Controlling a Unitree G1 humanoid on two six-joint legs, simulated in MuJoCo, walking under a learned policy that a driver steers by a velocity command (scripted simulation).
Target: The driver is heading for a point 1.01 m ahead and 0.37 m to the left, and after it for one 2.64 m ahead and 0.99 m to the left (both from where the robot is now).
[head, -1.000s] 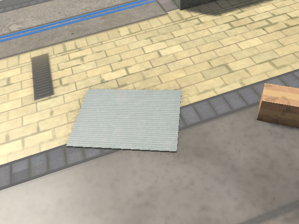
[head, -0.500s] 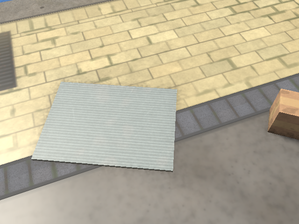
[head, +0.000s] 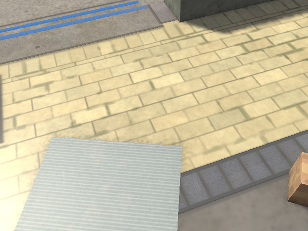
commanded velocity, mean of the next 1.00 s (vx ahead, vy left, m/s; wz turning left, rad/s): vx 0.50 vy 0.00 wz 0.10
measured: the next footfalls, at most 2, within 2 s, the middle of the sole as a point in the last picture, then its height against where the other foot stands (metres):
left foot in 0.26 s outside the picture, level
right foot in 0.80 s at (188, 205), level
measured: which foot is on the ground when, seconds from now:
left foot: up 0.00-0.24, down 0.26-0.82, up 0.84-1.00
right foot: down 0.00-0.30, up 0.32-0.78, down 0.80-1.00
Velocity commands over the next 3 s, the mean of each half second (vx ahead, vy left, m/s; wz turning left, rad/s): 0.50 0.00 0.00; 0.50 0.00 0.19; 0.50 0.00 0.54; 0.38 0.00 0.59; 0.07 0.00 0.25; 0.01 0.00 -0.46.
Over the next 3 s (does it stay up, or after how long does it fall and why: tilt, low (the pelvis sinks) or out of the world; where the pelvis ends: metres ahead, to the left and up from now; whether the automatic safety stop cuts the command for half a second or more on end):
stays up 1.05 0.24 0.00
